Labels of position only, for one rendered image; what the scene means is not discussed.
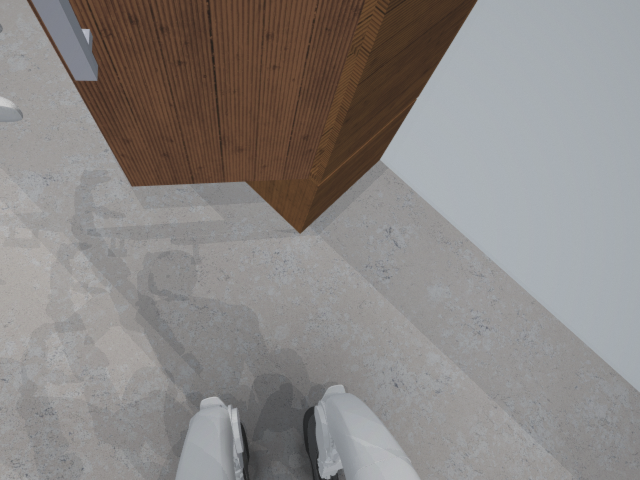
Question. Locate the robot thigh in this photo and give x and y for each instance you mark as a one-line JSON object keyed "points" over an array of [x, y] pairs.
{"points": [[214, 437], [367, 449]]}

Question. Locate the handle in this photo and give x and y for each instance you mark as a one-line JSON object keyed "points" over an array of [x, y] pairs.
{"points": [[74, 43]]}

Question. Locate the cupboard door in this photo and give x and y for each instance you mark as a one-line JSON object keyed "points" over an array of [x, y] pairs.
{"points": [[213, 91]]}

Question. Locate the left robot hand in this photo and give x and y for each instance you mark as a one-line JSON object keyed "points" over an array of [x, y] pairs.
{"points": [[9, 111]]}

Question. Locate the robot right thigh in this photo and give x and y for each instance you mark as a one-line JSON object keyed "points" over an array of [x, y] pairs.
{"points": [[367, 449]]}

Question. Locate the robot left thigh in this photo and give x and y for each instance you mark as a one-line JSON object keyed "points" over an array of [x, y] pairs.
{"points": [[214, 437]]}

